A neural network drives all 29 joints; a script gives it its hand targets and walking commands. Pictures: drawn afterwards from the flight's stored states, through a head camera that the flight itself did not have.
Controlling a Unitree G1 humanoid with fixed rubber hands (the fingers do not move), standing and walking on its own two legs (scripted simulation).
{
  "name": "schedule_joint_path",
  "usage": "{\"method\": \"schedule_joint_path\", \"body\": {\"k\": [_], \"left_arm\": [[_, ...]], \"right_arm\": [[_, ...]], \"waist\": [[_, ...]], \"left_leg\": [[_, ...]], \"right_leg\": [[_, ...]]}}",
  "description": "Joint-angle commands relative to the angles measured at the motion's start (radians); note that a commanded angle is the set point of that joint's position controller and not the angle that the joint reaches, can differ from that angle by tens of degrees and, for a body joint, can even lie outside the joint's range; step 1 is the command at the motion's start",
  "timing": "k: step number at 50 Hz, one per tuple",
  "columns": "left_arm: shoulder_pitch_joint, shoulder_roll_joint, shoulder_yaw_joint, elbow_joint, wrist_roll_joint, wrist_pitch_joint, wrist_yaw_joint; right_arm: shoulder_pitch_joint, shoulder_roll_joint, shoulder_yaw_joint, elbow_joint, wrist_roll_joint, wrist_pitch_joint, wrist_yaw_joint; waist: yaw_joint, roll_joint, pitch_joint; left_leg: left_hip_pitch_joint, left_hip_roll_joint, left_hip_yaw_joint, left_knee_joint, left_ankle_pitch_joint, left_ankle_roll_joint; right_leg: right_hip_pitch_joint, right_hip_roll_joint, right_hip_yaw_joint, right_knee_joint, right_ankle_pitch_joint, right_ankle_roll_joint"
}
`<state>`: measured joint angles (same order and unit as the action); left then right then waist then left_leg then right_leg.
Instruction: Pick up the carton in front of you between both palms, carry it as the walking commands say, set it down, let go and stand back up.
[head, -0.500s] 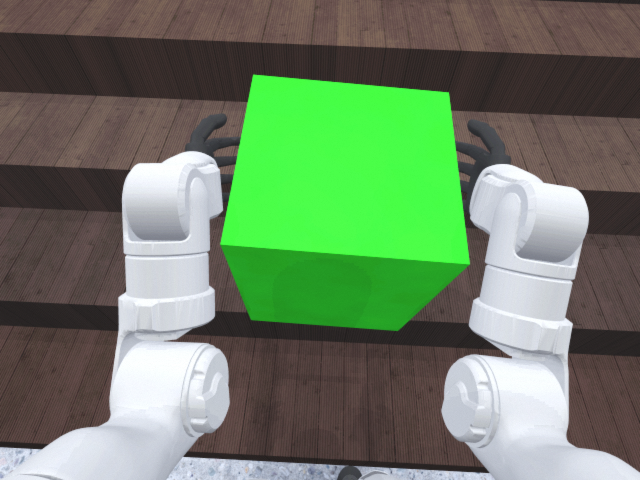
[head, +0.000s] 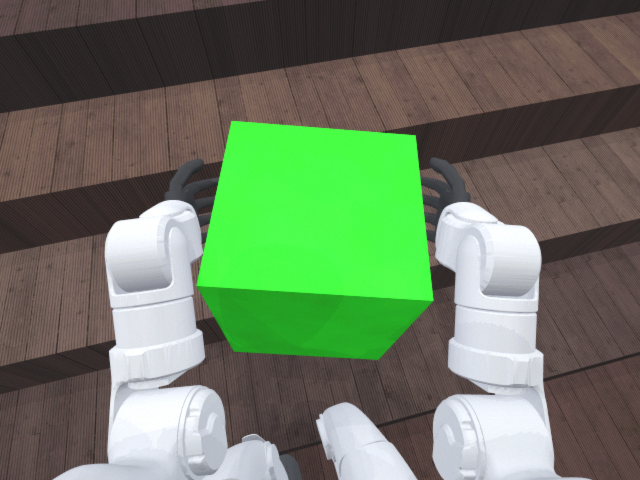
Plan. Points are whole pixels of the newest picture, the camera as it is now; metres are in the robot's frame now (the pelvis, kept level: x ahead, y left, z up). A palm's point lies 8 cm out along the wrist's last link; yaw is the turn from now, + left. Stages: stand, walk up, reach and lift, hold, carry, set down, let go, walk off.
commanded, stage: carry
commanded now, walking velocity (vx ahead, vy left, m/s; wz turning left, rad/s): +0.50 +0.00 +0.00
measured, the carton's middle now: (314, 255) +0.37 -0.06 +0.02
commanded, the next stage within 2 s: none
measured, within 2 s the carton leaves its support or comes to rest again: neither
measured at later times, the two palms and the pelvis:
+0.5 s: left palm out of the picture +0.64 +0.19 +0.39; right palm out of the picture +0.70 -0.10 +0.39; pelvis +0.29 -0.05 +0.21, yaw +2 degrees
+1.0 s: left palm out of the picture +0.97 +0.18 +0.51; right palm out of the picture +0.91 -0.11 +0.51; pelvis +0.55 +0.09 +0.38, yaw -2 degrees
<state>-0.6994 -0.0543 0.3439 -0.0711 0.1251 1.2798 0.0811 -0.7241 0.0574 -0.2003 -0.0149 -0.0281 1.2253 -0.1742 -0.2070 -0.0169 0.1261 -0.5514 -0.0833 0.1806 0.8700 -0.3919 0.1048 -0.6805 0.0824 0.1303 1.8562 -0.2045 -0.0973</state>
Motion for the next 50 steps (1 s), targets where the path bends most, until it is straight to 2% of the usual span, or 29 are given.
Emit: {"method": "schedule_joint_path", "body": {"k": [1, 3, 6, 8, 10, 11, 13, 14, 15, 16, 17, 19, 21, 24, 26, 28, 30, 33, 35, 37, 38, 39, 40, 41, 42, 43, 45, 47, 50], "left_arm": [[-0.691, -0.816, -0.608, -0.023, -0.267, -0.056, -0.153], [-0.629, -0.803, -0.606, 0.028, -0.243, -0.067, -0.144], [-0.631, -0.792, -0.614, 0.081, -0.235, -0.053, -0.13], [-0.663, -0.75, -0.61, 0.099, -0.226, -0.032, -0.113], [-0.763, -0.744, -0.631, 0.089, -0.263, 0.003, -0.094], [-0.782, -0.755, -0.628, 0.112, -0.298, 0.023, -0.087], [-0.892, -0.844, -0.691, 0.069, -0.402, 0.051, -0.096], [-0.959, -0.896, -0.708, 0.061, -0.448, 0.058, -0.108], [-0.963, -0.944, -0.722, 0.081, -0.488, 0.058, -0.123], [-0.93, -0.991, -0.739, 0.095, -0.525, 0.046, -0.139], [-0.951, -1.07, -0.745, 0.084, -0.594, 0.045, -0.16], [-1.147, -1.141, -0.766, -0.002, -0.671, 0.028, -0.191], [-1.234, -1.166, -0.766, -0.009, -0.732, 0.024, -0.209], [-1.205, -1.126, -0.702, 0.098, -0.725, 0.045, -0.214], [-1.123, -1.101, -0.636, 0.208, -0.679, 0.062, -0.216], [-1.062, -1.079, -0.562, 0.293, -0.613, 0.078, -0.218], [-1.047, -1.045, -0.501, 0.341, -0.576, 0.095, -0.22], [-1.105, -1.001, -0.438, 0.321, -0.56, 0.109, -0.231], [-1.16, -0.996, -0.424, 0.306, -0.54, 0.122, -0.229], [-1.07, -0.967, -0.403, 0.331, -0.498, 0.143, -0.214], [-1.052, -0.96, -0.395, 0.348, -0.473, 0.144, -0.212], [-1.021, -0.942, -0.372, 0.354, -0.442, 0.14, -0.209], [-1.016, -0.924, -0.35, 0.369, -0.4, 0.136, -0.203], [-0.93, -0.943, -0.316, 0.396, -0.343, 0.119, -0.198], [-0.924, -0.911, -0.301, 0.374, -0.309, 0.106, -0.189], [-0.95, -0.912, -0.299, 0.366, -0.28, 0.096, -0.177], [-1.02, -0.941, -0.327, 0.301, -0.3, 0.078, -0.161], [-0.986, -0.948, -0.357, 0.266, -0.294, 0.062, -0.149], [-0.888, -0.955, -0.424, 0.274, -0.288, 0.046, -0.14]], "right_arm": [[-0.859, 1.194, 0.793, -0.109, 0.587, -0.012, 0.32], [-0.844, 1.169, 0.757, -0.058, 0.579, -0.01, 0.329], [-0.789, 1.098, 0.672, 0.032, 0.531, 0.01, 0.337], [-0.783, 1.045, 0.619, 0.073, 0.514, 0.03, 0.345], [-0.814, 1.003, 0.554, 0.093, 0.5, 0.059, 0.341], [-0.803, 0.982, 0.497, 0.125, 0.48, 0.081, 0.336], [-0.824, 0.926, 0.461, 0.117, 0.43, 0.109, 0.328], [-0.842, 0.921, 0.441, 0.111, 0.401, 0.12, 0.322], [-0.837, 0.894, 0.421, 0.113, 0.366, 0.124, 0.311], [-0.76, 0.893, 0.38, 0.127, 0.325, 0.13, 0.307], [-0.752, 0.853, 0.354, 0.132, 0.281, 0.125, 0.295], [-0.805, 0.821, 0.291, 0.108, 0.217, 0.115, 0.274], [-0.867, 0.748, 0.258, 0.079, 0.172, 0.103, 0.249], [-0.85, 0.71, 0.26, 0.13, 0.143, 0.103, 0.219], [-0.814, 0.707, 0.247, 0.206, 0.138, 0.117, 0.217], [-0.849, 0.745, 0.267, 0.241, 0.152, 0.14, 0.221], [-0.893, 0.795, 0.276, 0.282, 0.174, 0.164, 0.223], [-0.979, 0.833, 0.293, 0.292, 0.233, 0.181, 0.214], [-1.058, 0.885, 0.324, 0.281, 0.287, 0.193, 0.207], [-1.048, 0.948, 0.362, 0.275, 0.35, 0.196, 0.204], [-1.038, 0.976, 0.365, 0.277, 0.371, 0.194, 0.207], [-1.051, 1.016, 0.364, 0.262, 0.4, 0.185, 0.215], [-1.088, 1.062, 0.391, 0.244, 0.433, 0.173, 0.226], [-1.098, 1.094, 0.405, 0.229, 0.464, 0.152, 0.247], [-1.15, 1.157, 0.422, 0.19, 0.526, 0.139, 0.27], [-1.228, 1.182, 0.444, 0.125, 0.55, 0.117, 0.29], [-1.332, 1.19, 0.438, 0.002, 0.579, 0.085, 0.314], [-1.278, 1.215, 0.427, 0.016, 0.563, 0.085, 0.318], [-1.137, 1.195, 0.415, 0.065, 0.508, 0.086, 0.315]], "waist": [[0.101, -0.043, -0.631], [0.095, -0.075, -0.556], [0.033, 0.069, -0.517], [0.116, 0.066, -0.42], [0.164, 0.105, -0.347], [0.198, 0.245, -0.481], [0.35, 0.401, -0.698], [0.408, 0.299, -0.767], [0.441, 0.177, -0.811], [0.391, -0.238, -0.88], [0.339, -0.073, -0.935], [0.308, 0.098, -0.739], [0.265, 0.091, -0.614], [0.293, 0.095, -0.565], [0.311, 0.005, -0.578], [0.361, -0.098, -0.568], [0.39, -0.055, -0.493], [0.325, -0.072, -0.376], [0.233, -0.13, -0.334], [0.127, -0.372, -0.537], [0.036, -0.389, -0.652], [-0.042, -0.344, -0.731], [-0.038, -0.204, -0.783], [0.051, 0.218, -0.814], [0.076, 0.239, -0.921], [0.095, 0.132, -0.93], [0.113, 0.147, -0.744], [0.087, 0.111, -0.691], [0.088, 0.065, -0.689]], "left_leg": [[0.748, 0.329, -0.619, -0.424, 0.567, 0.14], [0.784, 0.339, -0.529, -0.426, 0.754, 0.137], [0.961, 0.37, -0.523, -0.46, 0.731, 0.184], [0.78, 0.291, -0.367, -0.578, 0.544, 0.106], [0.267, 0.221, -0.154, -0.839, 0.822, 0.12], [0.222, 0.227, -0.047, -0.704, 1.505, 0.136], [0.416, 0.298, -0.019, -0.355, 2.01, 0.115], [0.475, 0.25, -0.023, -0.086, 1.945, 0.077], [0.313, 0.17, -0.085, 0.312, 1.559, 0.003], [-0.05, -0.08, -0.169, 0.925, 0.299, -0.124], [-0.102, -0.043, -0.37, 1.186, 0.233, -0.074], [-0.26, 0.024, -0.357, 1.124, 0.207, 0.001], [-0.288, 0.09, -0.362, 0.993, 0.205, 0.039], [-0.343, 0.101, -0.208, 0.785, 0.13, 0.045], [-0.425, 0.11, -0.132, 0.853, 0.109, 0.056], [-0.741, 0.131, -0.177, 1.162, -0.08, 0.046], [-1.116, 0.166, -0.266, 1.387, -0.281, 0.044], [-1.032, 0.21, -0.151, 1.187, -0.235, 0.026], [-0.32, 0.213, -0.005, 0.574, -0.081, 0.019], [0.04, 0.092, 0.126, 0.54, 0.088, 0.051], [0.134, 0.025, 0.17, 0.444, 0.097, 0.059], [0.242, -0.046, 0.177, 0.145, 0.134, 0.034], [0.357, -0.035, -0.089, -0.108, 0.164, 0.054], [0.548, 0.291, -0.787, -0.436, 0.609, 0.199], [0.625, 0.389, -0.975, -0.44, 0.88, 0.286], [0.671, 0.335, -0.858, -0.317, 0.738, 0.261], [0.63, 0.301, -0.73, -0.292, 0.384, 0.162], [0.636, 0.307, -0.665, -0.341, 0.155, 0.133], [0.843, 0.362, -0.57, -0.398, 0.447, 0.132]], "right_leg": [[-0.335, -0.069, -0.055, 0.051, -0.118, -0.022], [-0.425, -0.097, -0.117, -0.036, -0.22, -0.029], [-0.789, -0.105, -0.169, 0.267, -0.345, -0.057], [-0.703, -0.15, -0.21, 0.012, -0.36, -0.049], [-0.1, -0.107, -0.366, -0.553, -0.25, -0.052], [0.152, -0.004, -0.473, -0.479, -0.092, -0.078], [0.328, 0.017, -0.44, -0.686, -0.034, -0.097], [0.456, 0.063, -0.381, -0.96, 0.05, -0.077], [0.647, -0.023, -0.098, -1.215, 0.221, -0.163], [0.822, -0.367, 0.565, -1.421, 0.719, -0.395], [0.818, -0.371, 0.612, -1.373, 0.637, -0.398], [0.69, -0.316, 0.512, -1.366, 0.112, -0.259], [0.591, -0.291, 0.37, -1.415, -0.131, -0.175], [0.622, -0.319, 0.223, -1.466, 0.06, -0.18], [0.722, -0.357, 0.172, -1.5, 0.311, -0.21], [0.917, -0.428, 0.246, -1.522, 0.288, -0.254], [1.119, -0.487, 0.292, -1.524, 0.14, -0.249], [0.902, -0.378, 0.101, -1.668, -0.171, -0.132], [0.332, -0.241, -0.175, -1.917, 0.087, -0.097], [0.389, -0.258, -0.335, -1.706, 1.162, -0.1], [0.52, -0.276, -0.37, -1.471, 1.571, -0.078], [0.613, -0.258, -0.388, -1.186, 1.657, -0.056], [0.586, -0.214, -0.282, -0.858, 1.43, -0.001], [0.204, -0.006, -0.203, -0.41, 0.234, 0.101], [0.109, 0.058, 0.02, 0.017, 0.028, 0.099], [0.035, 0.033, 0.084, 0.09, 0.057, 0.054], [-0.141, -0.032, 0.044, -0.006, 0.02, -0.004], [-0.209, -0.047, 0.002, -0.018, -0.001, -0.027], [-0.37, -0.087, -0.064, -0.096, -0.028, -0.024]]}}
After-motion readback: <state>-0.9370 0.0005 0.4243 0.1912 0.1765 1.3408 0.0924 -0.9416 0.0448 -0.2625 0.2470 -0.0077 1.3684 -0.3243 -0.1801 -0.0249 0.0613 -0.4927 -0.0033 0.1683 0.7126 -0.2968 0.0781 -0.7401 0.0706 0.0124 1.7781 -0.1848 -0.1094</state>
